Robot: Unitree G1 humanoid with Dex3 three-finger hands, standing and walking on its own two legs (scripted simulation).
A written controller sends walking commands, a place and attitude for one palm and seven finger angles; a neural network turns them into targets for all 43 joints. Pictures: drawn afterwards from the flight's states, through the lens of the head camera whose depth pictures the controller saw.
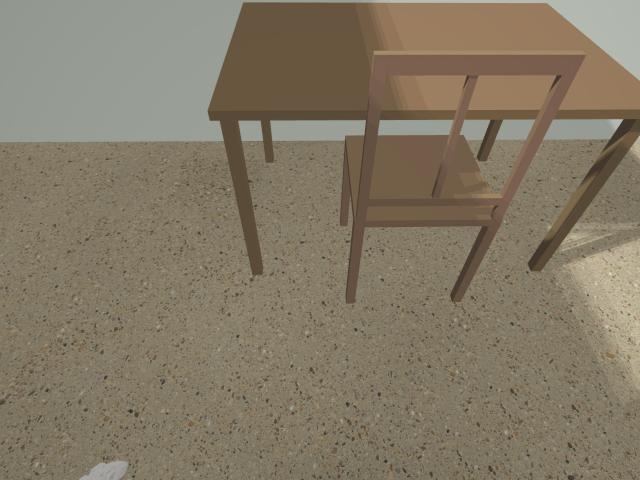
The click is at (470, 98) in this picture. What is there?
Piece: chair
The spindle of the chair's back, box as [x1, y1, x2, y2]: [431, 75, 478, 197]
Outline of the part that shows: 478,75 466,77 431,194 432,197 439,196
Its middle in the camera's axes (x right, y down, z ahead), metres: +0.31 -0.23 +0.93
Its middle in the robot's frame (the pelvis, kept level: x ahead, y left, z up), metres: +0.86 -0.27 -0.07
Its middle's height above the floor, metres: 0.70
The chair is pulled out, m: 0.00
